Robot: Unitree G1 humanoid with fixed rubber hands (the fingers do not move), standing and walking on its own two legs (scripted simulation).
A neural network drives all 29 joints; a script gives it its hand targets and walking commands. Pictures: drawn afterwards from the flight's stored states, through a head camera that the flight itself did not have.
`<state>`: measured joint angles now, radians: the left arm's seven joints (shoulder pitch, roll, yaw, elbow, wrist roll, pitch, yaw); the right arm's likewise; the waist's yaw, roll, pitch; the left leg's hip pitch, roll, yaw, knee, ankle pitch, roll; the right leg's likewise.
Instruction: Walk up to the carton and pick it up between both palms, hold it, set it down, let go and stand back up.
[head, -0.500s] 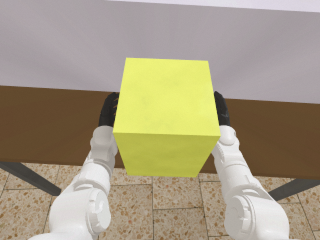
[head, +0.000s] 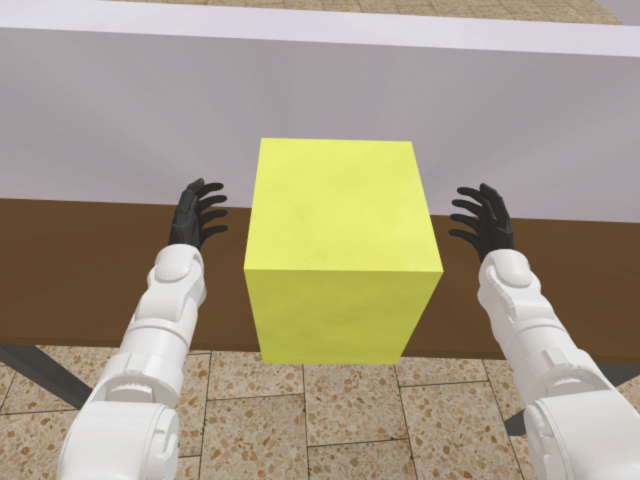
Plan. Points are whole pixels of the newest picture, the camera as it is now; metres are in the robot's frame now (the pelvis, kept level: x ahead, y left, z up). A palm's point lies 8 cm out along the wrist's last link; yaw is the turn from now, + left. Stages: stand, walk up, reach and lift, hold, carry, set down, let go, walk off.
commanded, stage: set down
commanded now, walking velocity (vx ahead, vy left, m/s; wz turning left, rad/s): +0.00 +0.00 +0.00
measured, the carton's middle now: (333, 258) +0.43 +0.01 +0.02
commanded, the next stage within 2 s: none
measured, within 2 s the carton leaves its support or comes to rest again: neither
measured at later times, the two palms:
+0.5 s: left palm (168, 167) +0.42 +0.19 +0.18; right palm (519, 177) +0.43 -0.19 +0.18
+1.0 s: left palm (156, 320) +0.30 +0.20 +0.07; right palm (530, 303) +0.33 -0.22 +0.08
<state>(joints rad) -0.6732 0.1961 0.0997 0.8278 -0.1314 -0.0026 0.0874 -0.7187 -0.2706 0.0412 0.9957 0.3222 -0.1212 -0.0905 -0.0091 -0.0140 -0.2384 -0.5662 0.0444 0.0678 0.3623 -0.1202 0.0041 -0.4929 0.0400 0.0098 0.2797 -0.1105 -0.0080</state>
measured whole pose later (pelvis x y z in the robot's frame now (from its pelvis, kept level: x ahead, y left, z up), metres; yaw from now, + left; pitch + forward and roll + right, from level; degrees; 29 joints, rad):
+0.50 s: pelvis -0.02 -0.02 +0.00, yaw +2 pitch +10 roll -1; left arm -1.01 0.31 0.05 1.01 -0.27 0.21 0.08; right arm -1.04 -0.30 0.04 1.09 0.34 0.21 -0.11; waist -0.01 0.01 -0.16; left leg -0.41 0.05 0.04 0.34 -0.10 -0.01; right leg -0.33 0.05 -0.02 0.28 -0.11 -0.03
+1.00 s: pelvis +0.00 -0.02 +0.01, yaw +3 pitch +3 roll +0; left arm -0.19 0.25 0.06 0.24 -0.18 0.29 0.02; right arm -0.27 -0.24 -0.04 0.40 0.27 0.18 -0.09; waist 0.00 -0.02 -0.06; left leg -0.22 0.04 0.03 0.27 -0.10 -0.02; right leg -0.16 0.05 -0.03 0.24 -0.14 -0.04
